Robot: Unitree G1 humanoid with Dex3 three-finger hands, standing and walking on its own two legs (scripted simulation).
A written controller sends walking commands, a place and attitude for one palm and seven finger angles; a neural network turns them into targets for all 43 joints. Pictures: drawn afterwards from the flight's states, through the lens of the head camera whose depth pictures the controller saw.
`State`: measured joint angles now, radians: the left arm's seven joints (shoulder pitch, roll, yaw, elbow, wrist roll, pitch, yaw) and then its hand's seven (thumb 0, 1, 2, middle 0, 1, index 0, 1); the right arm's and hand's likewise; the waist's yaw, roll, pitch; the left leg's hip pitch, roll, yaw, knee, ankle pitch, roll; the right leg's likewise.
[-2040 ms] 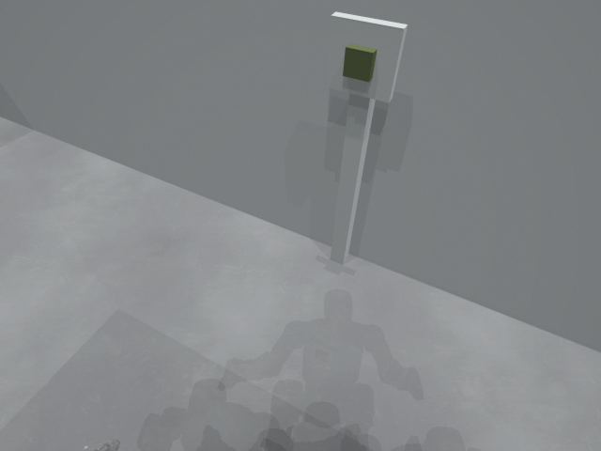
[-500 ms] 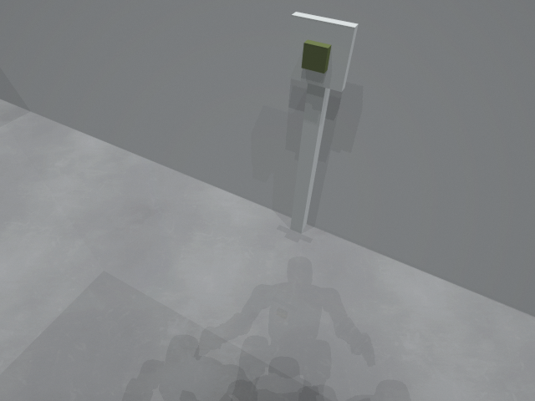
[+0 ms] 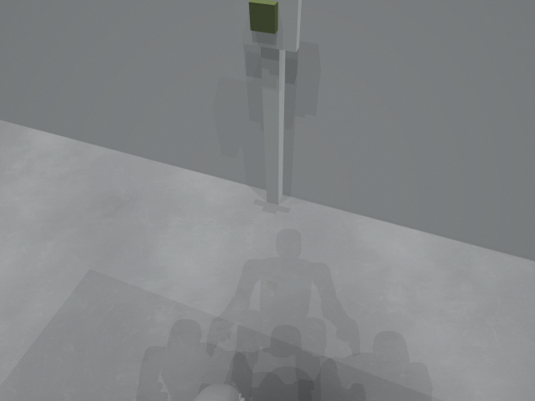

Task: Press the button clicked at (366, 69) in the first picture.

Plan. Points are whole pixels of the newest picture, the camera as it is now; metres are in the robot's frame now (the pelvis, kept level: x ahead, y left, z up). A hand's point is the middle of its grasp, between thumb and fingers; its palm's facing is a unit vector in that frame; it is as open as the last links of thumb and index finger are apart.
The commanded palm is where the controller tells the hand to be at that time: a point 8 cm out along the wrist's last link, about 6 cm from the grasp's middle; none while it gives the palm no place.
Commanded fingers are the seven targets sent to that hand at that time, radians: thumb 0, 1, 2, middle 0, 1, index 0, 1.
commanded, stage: turn to face it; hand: left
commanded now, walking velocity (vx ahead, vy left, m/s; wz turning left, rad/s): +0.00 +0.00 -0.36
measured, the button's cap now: (264, 15) +1.00 +0.09 +0.11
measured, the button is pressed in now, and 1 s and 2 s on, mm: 0 0 0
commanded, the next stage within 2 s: take the last steps up to it in 0.30 s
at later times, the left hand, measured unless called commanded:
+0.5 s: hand out of the picture +0.07 +0.25 -0.16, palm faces -0.14 -0.97 -0.20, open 7.4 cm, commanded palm none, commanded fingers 0.00 0.90 0.90 -0.20 -0.30 -0.20 -0.30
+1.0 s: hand out of the picture +0.04 +0.23 -0.17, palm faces -0.13 -0.98 -0.16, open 7.3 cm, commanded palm none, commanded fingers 0.00 0.90 0.90 -0.20 -0.30 -0.20 -0.30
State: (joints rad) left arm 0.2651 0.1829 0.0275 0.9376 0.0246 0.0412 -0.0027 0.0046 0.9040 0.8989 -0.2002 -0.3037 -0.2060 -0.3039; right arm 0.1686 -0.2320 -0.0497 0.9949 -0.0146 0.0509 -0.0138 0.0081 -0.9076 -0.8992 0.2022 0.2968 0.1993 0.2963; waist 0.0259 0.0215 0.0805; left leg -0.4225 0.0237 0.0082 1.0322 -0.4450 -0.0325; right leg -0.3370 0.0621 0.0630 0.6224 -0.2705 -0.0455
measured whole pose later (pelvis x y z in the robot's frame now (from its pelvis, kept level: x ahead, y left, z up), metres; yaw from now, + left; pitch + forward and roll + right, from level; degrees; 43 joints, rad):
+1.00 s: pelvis +0.09 +0.05 +0.00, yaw -11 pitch -1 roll -1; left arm 0.44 0.16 0.04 1.14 0.03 -0.04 0.01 0.00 0.92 0.90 -0.20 -0.30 -0.20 -0.30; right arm 0.28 -0.18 -0.06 1.04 -0.02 0.00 0.04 0.01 -0.91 -0.90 0.20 0.30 0.19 0.30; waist 0.01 -0.01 0.03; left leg -0.52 0.12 0.10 0.75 -0.23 -0.01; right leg 0.05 -0.07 -0.10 0.36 -0.39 0.06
